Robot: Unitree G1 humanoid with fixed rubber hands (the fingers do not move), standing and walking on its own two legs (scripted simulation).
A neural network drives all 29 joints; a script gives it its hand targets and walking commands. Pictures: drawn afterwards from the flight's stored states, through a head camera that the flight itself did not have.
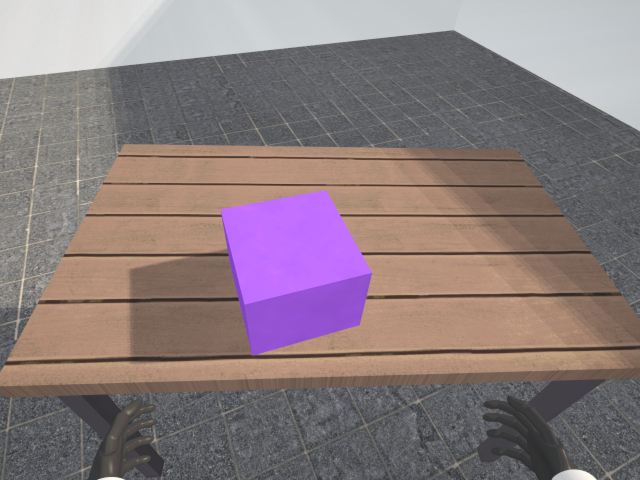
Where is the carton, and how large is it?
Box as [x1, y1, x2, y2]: [220, 190, 371, 355]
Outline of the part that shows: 325,190 220,209 230,265 252,355 359,324 371,272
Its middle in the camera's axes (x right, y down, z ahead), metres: -0.04 +0.05 +0.65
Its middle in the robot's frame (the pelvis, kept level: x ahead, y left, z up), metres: +0.46 +0.05 -0.03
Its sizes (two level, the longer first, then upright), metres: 0.197 0.187 0.143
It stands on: a table, 0.68 m high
